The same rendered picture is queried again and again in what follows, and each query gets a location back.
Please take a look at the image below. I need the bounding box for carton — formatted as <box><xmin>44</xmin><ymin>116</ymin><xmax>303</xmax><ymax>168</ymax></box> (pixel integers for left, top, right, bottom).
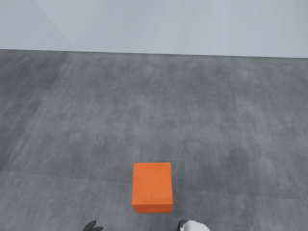
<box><xmin>131</xmin><ymin>163</ymin><xmax>173</xmax><ymax>213</ymax></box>

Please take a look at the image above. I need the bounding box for robot right foot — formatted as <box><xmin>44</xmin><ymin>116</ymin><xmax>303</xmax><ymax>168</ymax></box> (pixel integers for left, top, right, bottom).
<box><xmin>177</xmin><ymin>219</ymin><xmax>187</xmax><ymax>231</ymax></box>

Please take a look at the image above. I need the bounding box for robot left hand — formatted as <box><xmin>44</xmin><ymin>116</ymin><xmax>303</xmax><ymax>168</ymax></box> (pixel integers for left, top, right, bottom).
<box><xmin>83</xmin><ymin>220</ymin><xmax>103</xmax><ymax>231</ymax></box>

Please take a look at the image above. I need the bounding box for right robot thigh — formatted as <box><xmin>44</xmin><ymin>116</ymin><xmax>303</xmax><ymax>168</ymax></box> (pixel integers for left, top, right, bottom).
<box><xmin>180</xmin><ymin>221</ymin><xmax>210</xmax><ymax>231</ymax></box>

